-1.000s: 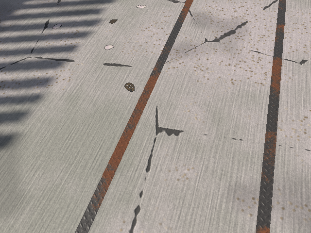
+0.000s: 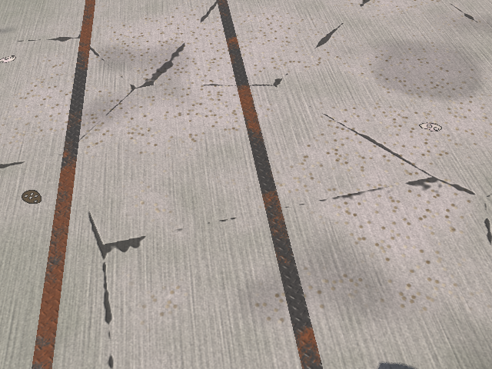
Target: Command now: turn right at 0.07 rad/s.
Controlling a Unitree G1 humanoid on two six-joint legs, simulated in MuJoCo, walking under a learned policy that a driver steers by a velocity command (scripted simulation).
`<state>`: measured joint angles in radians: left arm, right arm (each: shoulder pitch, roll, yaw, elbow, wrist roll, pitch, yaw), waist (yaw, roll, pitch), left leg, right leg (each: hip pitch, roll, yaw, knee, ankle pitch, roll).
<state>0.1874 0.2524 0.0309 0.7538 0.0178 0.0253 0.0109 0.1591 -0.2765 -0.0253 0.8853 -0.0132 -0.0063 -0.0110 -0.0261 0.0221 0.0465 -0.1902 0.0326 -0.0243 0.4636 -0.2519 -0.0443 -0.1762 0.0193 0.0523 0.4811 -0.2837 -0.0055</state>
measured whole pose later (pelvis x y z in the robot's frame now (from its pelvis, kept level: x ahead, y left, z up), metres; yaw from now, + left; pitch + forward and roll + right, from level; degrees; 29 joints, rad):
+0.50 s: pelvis -0.01 +0.04 -0.01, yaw +11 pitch +0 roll -1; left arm 0.13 0.33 0.08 0.77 0.00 0.03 0.06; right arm 0.17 -0.32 -0.06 0.84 -0.01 0.02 0.02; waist -0.01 -0.04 0.08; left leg -0.32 -0.03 0.03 0.64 -0.33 0.06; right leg -0.36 -0.04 0.00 0.93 -0.57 0.05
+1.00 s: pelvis +0.01 +0.06 +0.01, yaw +27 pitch +1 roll -2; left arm 0.14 0.32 0.08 0.79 -0.01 -0.02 0.04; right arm 0.16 -0.31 -0.04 0.76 0.00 0.03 -0.03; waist -0.02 -0.01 0.05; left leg -0.21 -0.13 -0.23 0.44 -0.22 0.08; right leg -0.39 0.01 0.10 0.74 -0.33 0.10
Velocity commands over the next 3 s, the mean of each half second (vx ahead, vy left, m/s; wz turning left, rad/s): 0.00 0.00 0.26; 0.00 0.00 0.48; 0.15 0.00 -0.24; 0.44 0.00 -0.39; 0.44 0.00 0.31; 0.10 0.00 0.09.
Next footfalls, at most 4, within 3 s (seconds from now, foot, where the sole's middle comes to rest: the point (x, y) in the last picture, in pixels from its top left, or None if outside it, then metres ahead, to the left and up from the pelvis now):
0.44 left None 0.02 0.13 -0.78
1.08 right None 0.14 -0.06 -0.78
1.74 right None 0.40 -0.04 -0.78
2.32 left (192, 296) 0.72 0.20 -0.78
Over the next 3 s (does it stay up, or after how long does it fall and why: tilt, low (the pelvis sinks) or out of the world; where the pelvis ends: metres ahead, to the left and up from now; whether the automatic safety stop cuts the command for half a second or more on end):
stays up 0.79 0.08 -0.01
